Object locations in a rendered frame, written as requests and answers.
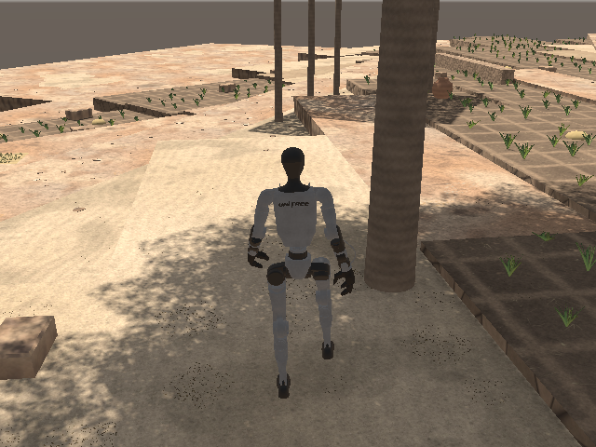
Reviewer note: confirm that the left robot hand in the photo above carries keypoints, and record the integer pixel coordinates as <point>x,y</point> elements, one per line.
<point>260,255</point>

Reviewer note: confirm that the humanoid robot head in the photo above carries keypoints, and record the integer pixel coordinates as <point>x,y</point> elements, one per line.
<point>293,161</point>

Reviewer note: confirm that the left robot forearm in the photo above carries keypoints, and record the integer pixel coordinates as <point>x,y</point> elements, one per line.
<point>254,244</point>

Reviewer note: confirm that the right robot forearm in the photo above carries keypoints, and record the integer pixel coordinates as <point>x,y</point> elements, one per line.
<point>340,253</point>

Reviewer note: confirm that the left robot foot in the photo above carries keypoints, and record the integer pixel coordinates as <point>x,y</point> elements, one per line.
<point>283,391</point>

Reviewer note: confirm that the right robot hand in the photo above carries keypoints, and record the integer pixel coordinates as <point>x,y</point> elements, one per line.
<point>349,280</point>

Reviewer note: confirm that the left robot upper arm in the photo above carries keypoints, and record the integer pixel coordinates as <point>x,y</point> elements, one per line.
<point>261,212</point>

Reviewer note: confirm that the right robot upper arm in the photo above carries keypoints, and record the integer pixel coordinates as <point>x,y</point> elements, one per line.
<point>324,196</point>

